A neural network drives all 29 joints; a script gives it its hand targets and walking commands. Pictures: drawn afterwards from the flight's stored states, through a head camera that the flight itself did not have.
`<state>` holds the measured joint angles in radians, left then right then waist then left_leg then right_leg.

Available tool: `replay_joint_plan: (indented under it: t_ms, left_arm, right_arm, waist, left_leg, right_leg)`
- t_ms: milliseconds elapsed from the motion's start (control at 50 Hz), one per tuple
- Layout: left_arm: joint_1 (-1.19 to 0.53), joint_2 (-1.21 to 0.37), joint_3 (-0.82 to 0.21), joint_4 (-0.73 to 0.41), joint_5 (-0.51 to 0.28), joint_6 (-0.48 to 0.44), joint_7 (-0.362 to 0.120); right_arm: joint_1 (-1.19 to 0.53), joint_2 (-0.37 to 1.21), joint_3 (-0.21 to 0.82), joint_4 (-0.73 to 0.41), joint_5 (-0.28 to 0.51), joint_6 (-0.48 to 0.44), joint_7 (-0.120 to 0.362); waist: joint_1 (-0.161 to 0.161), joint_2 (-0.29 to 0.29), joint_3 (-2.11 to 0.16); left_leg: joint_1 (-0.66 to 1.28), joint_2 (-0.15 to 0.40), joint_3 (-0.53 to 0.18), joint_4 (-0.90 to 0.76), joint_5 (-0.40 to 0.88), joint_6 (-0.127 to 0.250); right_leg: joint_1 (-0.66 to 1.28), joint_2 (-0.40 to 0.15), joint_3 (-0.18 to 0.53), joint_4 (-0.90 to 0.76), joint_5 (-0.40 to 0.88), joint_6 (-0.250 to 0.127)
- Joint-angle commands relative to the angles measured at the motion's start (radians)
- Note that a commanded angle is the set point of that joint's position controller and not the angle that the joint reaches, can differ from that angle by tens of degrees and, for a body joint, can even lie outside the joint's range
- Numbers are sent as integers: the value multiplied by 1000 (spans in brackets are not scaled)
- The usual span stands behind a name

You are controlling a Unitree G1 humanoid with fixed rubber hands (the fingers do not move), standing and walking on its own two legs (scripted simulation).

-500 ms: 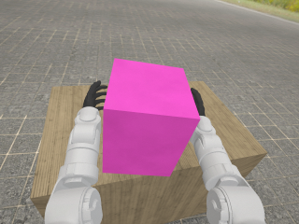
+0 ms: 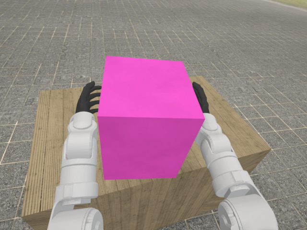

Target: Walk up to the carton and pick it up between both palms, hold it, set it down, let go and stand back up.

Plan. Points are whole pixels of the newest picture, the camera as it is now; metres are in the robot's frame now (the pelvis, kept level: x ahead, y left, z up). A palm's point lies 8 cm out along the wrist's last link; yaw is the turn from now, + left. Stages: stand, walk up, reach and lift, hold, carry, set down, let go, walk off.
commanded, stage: reach and lift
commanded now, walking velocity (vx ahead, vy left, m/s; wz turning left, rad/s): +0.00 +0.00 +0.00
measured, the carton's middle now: (143, 120) +0.38 +0.01 +0.12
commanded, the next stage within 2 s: hold in 0.70 s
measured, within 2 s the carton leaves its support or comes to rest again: neither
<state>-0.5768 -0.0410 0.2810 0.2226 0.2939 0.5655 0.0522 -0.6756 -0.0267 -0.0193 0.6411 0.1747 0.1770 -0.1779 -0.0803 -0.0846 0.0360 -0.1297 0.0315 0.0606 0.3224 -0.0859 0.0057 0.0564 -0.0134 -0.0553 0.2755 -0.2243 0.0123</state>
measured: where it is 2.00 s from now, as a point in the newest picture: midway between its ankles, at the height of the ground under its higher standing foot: outside the picture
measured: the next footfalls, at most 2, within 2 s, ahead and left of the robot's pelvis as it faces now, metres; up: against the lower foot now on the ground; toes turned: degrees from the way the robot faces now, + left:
none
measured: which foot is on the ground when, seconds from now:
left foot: down 0.00-1.00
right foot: down 0.00-1.00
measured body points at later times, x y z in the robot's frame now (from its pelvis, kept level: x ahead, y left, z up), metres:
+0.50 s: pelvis +0.00 -0.01 +0.00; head -0.04 +0.02 +0.45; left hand +0.38 +0.16 +0.17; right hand +0.38 -0.14 +0.18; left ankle +0.06 +0.12 -0.75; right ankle -0.04 -0.12 -0.75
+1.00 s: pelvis -0.01 +0.00 +0.00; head -0.05 +0.03 +0.45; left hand +0.37 +0.16 +0.19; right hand +0.38 -0.14 +0.20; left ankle +0.06 +0.12 -0.75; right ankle -0.04 -0.12 -0.75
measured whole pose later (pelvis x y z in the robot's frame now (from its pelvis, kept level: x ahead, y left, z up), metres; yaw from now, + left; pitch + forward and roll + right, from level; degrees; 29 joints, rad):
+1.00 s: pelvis -0.01 +0.00 +0.00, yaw +0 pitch -7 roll -1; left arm -0.62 -0.04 0.32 0.15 0.31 0.69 0.00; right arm -0.72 -0.03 -0.01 0.58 0.21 0.29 -0.20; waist -0.08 -0.07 0.00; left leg -0.12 0.03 0.05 0.32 -0.08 0.00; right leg 0.05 -0.01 -0.05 0.29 -0.22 0.01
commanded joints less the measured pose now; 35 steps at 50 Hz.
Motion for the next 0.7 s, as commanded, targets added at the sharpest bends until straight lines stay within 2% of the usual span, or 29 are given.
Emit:
replay_joint_plan:
  t_ms: [0,140,220,300,420,560,680]
  left_arm:
    - [-622,-580,-540,-149,-133,-23,-155]
    - [-613,-558,-538,-175,-141,-4,-169]
    - [-622,-544,-538,-185,-148,1,-178]
    - [-640,-541,-519,-161,-142,7,-186]
    - [-650,-544,-511,-166,-138,18,-191]
    - [-678,-563,-516,-176,-133,35,-182]
    - [-687,-563,-516,-179,-134,51,-179]
  right_arm:
    - [-713,554,370,-362,53,-58,49]
    - [-711,575,417,-422,58,-28,28]
    - [-700,585,427,-417,65,-10,13]
    - [-716,592,411,-403,59,5,10]
    - [-694,587,396,-379,60,25,5]
    - [-737,587,385,-386,77,34,16]
    - [-760,583,380,-387,79,41,19]
  waist:
    - [-9,135,-489]
    - [2,93,-469]
    - [-2,86,-468]
    - [-3,73,-437]
    - [-18,98,-435]
    - [-11,120,-432]
    - [-9,112,-431]
  left_leg:
    - [491,-29,-51,64,346,-27]
    - [434,-41,-45,47,259,-6]
    - [421,-47,-43,40,242,-3]
    - [393,-48,-39,20,190,5]
    - [416,-48,-40,23,204,-3]
    - [426,-41,-44,25,197,-14]
    - [427,-36,-45,24,177,-12]
  right_leg:
    - [-202,57,-24,-44,316,51]
    - [-192,47,-11,-39,329,65]
    - [-172,41,-5,-38,349,75]
    - [-183,36,-4,-45,303,77]
    - [-184,41,-5,-49,295,78]
    - [-206,50,-15,-56,239,72]
    - [-222,54,-14,-56,197,67]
